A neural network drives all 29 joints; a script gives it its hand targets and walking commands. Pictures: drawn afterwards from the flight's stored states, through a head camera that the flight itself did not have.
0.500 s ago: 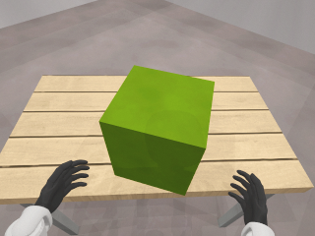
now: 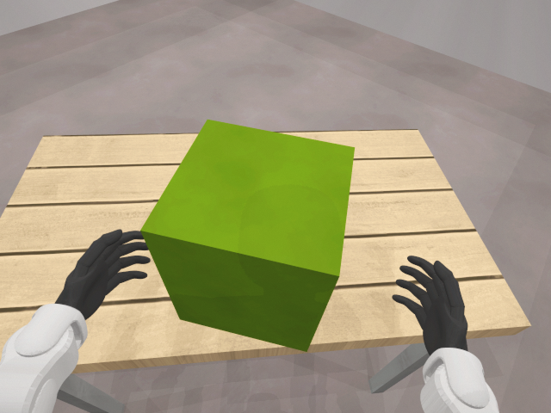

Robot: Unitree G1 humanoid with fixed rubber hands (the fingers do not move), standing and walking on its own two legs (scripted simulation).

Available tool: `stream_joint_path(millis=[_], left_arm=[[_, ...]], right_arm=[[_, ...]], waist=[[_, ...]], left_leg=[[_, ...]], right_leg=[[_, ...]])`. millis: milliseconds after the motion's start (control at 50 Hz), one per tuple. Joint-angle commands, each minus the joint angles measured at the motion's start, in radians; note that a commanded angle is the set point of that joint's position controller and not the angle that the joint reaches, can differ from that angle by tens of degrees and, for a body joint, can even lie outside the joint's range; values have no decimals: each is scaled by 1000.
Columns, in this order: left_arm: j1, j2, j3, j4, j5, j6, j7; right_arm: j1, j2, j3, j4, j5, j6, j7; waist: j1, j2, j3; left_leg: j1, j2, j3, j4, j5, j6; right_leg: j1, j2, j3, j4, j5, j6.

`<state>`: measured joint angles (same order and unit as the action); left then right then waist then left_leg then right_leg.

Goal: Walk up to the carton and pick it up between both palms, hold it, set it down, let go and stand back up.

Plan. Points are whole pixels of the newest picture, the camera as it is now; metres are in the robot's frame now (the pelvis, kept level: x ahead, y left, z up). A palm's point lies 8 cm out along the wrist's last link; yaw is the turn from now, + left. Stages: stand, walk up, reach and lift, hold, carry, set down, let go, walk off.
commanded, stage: reach and lift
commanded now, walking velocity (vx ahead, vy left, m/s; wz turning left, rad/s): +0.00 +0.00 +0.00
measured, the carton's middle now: (259, 241) +0.35 +0.04 +0.05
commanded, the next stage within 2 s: none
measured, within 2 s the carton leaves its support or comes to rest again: neither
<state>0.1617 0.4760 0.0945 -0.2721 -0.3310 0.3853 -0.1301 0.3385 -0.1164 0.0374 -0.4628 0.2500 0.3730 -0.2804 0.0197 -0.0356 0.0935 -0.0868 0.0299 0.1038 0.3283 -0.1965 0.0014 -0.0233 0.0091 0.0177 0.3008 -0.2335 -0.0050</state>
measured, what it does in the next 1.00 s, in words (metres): stands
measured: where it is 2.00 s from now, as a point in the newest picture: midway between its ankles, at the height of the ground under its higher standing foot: outside the picture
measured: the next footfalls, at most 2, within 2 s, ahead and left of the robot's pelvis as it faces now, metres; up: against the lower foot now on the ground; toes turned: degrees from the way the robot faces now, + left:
none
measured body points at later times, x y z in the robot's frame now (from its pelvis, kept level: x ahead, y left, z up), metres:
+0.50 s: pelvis -0.02 +0.02 +0.00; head -0.01 +0.03 +0.45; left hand +0.33 +0.24 +0.13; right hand +0.28 -0.19 +0.12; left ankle -0.01 +0.11 -0.75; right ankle -0.04 -0.12 -0.75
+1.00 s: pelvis -0.04 +0.02 +0.00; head -0.03 +0.04 +0.45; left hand +0.40 +0.23 +0.18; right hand +0.33 -0.20 +0.16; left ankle -0.01 +0.11 -0.75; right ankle -0.04 -0.12 -0.75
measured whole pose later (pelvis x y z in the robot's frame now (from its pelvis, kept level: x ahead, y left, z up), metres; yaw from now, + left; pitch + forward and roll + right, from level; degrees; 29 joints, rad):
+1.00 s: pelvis -0.04 +0.02 +0.00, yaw +1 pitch +0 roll -1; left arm -0.76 0.53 0.04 0.43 -0.31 0.63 -0.07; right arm -0.56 -0.24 -0.08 0.24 0.37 0.51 -0.26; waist -0.11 -0.04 0.02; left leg -0.22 0.02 0.09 0.38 -0.16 0.03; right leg -0.14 0.00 0.01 0.32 -0.18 0.02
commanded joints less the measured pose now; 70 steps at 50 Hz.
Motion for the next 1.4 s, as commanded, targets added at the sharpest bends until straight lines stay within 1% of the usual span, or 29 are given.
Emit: stream_joint_path(millis=[0, 40, 160, 200, 240, 320, 380, 460, 500, 520, 600, 640, 680, 720, 740, 760, 820, 920, 940, 960, 1000, 1060, 1100, 1120, 1180, 1240, 1300, 1320, 1380], left_arm=[[-234, 174, 139, -190, 6, -13, 1], [-270, 176, 143, -182, 8, 9, -1], [-428, 186, 143, -123, -2, 64, -1], [-473, 187, 140, -95, -1, 79, -1], [-533, 192, 137, -64, -1, 92, 1], [-648, 191, 118, 3, -5, 120, 8], [-748, 196, 106, 53, -3, 140, 15], [-881, 199, 101, 97, 11, 165, 31], [-929, 195, 94, 112, 17, 177, 37], [-954, 198, 95, 138, 20, 183, 40], [-1023, 193, 85, 197, 35, 203, 42], [-1061, 192, 82, 226, 42, 209, 43], [-1115, 197, 76, 255, 47, 211, 47], [-1156, 204, 72, 282, 47, 207, 49], [-1183, 204, 68, 299, 45, 206, 51], [-1216, 214, 68, 322, 43, 204, 53], [-1274, 222, 55, 375, 34, 192, 58], [-1406, 241, 22, 488, 20, 167, 65], [-1433, 245, 15, 521, 15, 163, 65], [-1460, 244, 2, 557, 10, 157, 64], [-1498, 246, -17, 612, 1, 143, 63], [-1555, 247, -34, 706, 1, 117, 63], [-1605, 250, -54, 777, -6, 98, 62], [-1626, 251, -61, 812, -6, 88, 61], [-1683, 245, -82, 906, -6, 55, 60], [-1673, 228, -99, 979, 0, 19, 57], [-1635, 208, -98, 1027, 23, -14, 50], [-1624, 207, -94, 1050, 34, -24, 46], [-1583, 188, -77, 1053, 68, -62, 39]], right_arm=[[-168, -68, -41, -219, 3, -24, -12], [-204, -78, -51, -221, 6, -11, -20], [-361, -95, -86, -173, 11, 35, -31], [-410, -103, -88, -144, 18, 48, -30], [-479, -116, -95, -114, 26, 61, -30], [-608, -137, -116, -45, 38, 84, -24], [-720, -162, -133, 1, 51, 93, -22], [-845, -196, -156, 81, 69, 104, -13], [-897, -209, -159, 103, 84, 102, -6], [-922, -213, -159, 134, 87, 104, -2], [-991, -238, -158, 217, 104, 103, 5], [-1033, -251, -156, 263, 114, 101, 10], [-1079, -260, -167, 301, 110, 97, 14], [-1125, -267, -169, 325, 114, 90, 19], [-1155, -273, -175, 333, 111, 84, 19], [-1191, -277, -172, 349, 113, 83, 21], [-1253, -289, -180, 372, 112, 70, 22], [-1362, -298, -183, 475, 112, 66, 25], [-1391, -298, -180, 490, 113, 66, 25], [-1412, -297, -180, 521, 114, 66, 26], [-1448, -296, -173, 570, 121, 66, 27], [-1511, -290, -155, 636, 131, 62, 32], [-1560, -293, -156, 686, 129, 60, 33], [-1586, -291, -150, 703, 133, 56, 34], [-1637, -285, -143, 781, 135, 44, 36], [-1628, -273, -130, 838, 134, 22, 38], [-1592, -250, -110, 886, 137, -6, 34], [-1585, -243, -102, 900, 134, -16, 32], [-1536, -224, -94, 918, 123, -54, 27]], waist=[[-6, 96, -256], [-10, 95, -262], [-27, 65, -292], [-31, 63, -298], [-31, 59, -296], [-49, 61, -304], [-61, 68, -320], [-80, 92, -371], [-84, 101, -408], [-82, 105, -421], [-93, 113, -476], [-92, 118, -488], [-103, 122, -499], [-103, 121, -515], [-111, 115, -529], [-111, 114, -532], [-129, 102, -559], [-150, 112, -589], [-151, 107, -593], [-162, 112, -594], [-171, 108, -600], [-169, 106, -613], [-180, 104, -615], [-178, 103, -618], [-184, 111, -630], [-181, 122, -641], [-172, 125, -655], [-164, 122, -644], [-157, 121, -636]], left_leg=[[196, -13, -61, 22, 350, 10], [192, -14, -59, 17, 339, 12], [177, -12, -54, 2, 257, 23], [174, -10, -55, 0, 247, 24], [164, -9, -55, -6, 219, 25], [144, -4, -58, -12, 178, 26], [132, -5, -61, -13, 163, 24], [143, -4, -65, -1, 193, 16], [157, -5, -68, 10, 224, 9], [164, -5, -67, 13, 231, 8], [197, -7, -72, 33, 298, 1], [210, -7, -74, 38, 312, -4], [213, -8, -75, 38, 305, -5], [215, -11, -75, 43, 305, -5], [217, -12, -75, 47, 301, -6], [211, -14, -75, 47, 291, -5], [210, -20, -76, 54, 274, -4], [203, -20, -83, 59, 240, -2], [197, -21, -83, 58, 226, -1], [195, -22, -85, 60, 218, -1], [195, -21, -88, 63, 216, 0], [183, -23, -89, 64, 199, 5], [170, -24, -92, 61, 180, 8], [167, -25, -92, 61, 173, 9], [164, -25, -96, 66, 170, 7], [185, -25, -98, 75, 204, 0], [211, -25, -97, 90, 267, -6], [209, -26, -95, 89, 271, -6], [215, -29, -90, 90, 306, -10]], right_leg=[[-53, -29, 50, -11, 479, 11], [-45, -32, 50, -8, 491, 15], [-44, -31, 47, -7, 435, 16], [-40, -27, 47, -5, 429, 13], [-41, -23, 44, -7, 395, 9], [-47, -14, 41, -11, 335, 1], [-48, -6, 35, -7, 321, -2], [-56, 9, 26, 1, 338, -3], [-58, 18, 18, 5, 352, -4], [-63, 20, 16, 5, 355, -4], [-68, 33, 4, 8, 399, 2], [-80, 40, -2, 4, 394, 3], [-88, 41, -8, 1, 385, 6], [-94, 43, -11, 2, 385, 6], [-94, 44, -16, 4, 387, 5], [-100, 43, -16, 6, 384, 6], [-102, 42, -20, 13, 397, 8], [-128, 41, -25, 13, 391, 9], [-131, 40, -25, 13, 388, 11], [-136, 40, -25, 12, 386, 10], [-149, 40, -27, 12, 391, 11], [-159, 38, -27, 11, 390, 13], [-167, 37, -30, 11, 387, 13], [-171, 37, -30, 11, 383, 15], [-187, 37, -36, 9, 380, 15], [-197, 40, -45, 11, 404, 17], [-193, 44, -48, 12, 454, 21], [-190, 43, -47, 11, 458, 26], [-175, 44, -49, 15, 492, 34]])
